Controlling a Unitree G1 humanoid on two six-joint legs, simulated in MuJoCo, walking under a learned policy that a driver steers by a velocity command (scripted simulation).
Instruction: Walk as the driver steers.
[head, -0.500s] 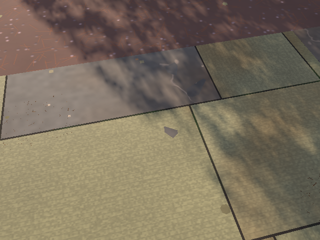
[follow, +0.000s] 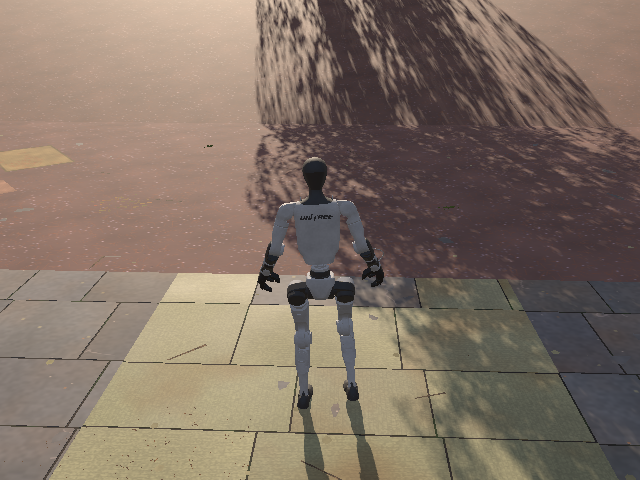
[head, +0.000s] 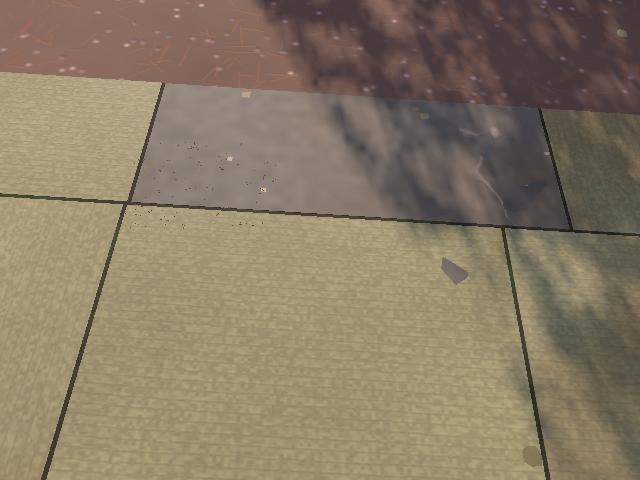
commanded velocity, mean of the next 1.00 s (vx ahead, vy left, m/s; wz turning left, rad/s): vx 0.00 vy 0.00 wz -0.04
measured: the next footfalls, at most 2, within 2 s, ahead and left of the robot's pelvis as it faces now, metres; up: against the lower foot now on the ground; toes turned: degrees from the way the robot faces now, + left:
right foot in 0.22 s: +0.07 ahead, -0.14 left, +0.00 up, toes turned +12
left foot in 0.52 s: +0.00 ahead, +0.12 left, +0.00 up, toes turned +4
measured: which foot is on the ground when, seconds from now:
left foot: down 0.00-0.24, up 0.26-0.50, down 0.52-0.84, up 0.86-1.00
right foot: up 0.00-0.20, down 0.22-0.58, up 0.60-0.82, down 0.84-1.00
